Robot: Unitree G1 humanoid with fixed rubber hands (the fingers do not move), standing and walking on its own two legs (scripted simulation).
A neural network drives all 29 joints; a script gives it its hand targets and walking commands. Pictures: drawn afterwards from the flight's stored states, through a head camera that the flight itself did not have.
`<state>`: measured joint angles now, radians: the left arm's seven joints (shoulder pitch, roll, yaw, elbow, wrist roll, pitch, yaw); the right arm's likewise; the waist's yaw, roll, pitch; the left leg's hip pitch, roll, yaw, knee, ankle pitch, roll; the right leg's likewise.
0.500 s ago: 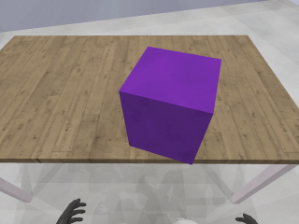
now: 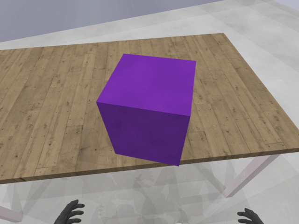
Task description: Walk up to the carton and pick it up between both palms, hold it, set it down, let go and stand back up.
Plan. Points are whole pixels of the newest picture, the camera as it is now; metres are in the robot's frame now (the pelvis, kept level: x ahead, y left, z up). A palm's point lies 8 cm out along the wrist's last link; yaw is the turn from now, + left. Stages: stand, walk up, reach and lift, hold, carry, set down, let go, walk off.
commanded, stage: walk up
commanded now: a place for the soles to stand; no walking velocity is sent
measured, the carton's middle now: (152, 111) +0.41 +0.03 +0.06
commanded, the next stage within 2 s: reach and lift in 1.10 s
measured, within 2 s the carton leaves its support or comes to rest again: neither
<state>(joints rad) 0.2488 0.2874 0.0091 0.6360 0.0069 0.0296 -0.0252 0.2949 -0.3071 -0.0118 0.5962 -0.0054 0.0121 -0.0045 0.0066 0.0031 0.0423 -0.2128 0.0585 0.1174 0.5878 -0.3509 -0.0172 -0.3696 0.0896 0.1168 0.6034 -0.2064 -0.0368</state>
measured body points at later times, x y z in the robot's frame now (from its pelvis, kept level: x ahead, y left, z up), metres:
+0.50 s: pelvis -0.01 +0.02 +0.00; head +0.01 +0.01 +0.45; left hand +0.14 +0.28 -0.10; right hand +0.06 -0.27 -0.12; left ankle -0.02 +0.13 -0.73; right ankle +0.07 -0.09 -0.73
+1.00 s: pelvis +0.00 +0.02 -0.01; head +0.02 +0.01 +0.44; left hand +0.14 +0.28 -0.10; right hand +0.08 -0.27 -0.12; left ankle -0.02 +0.13 -0.73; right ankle +0.07 -0.09 -0.73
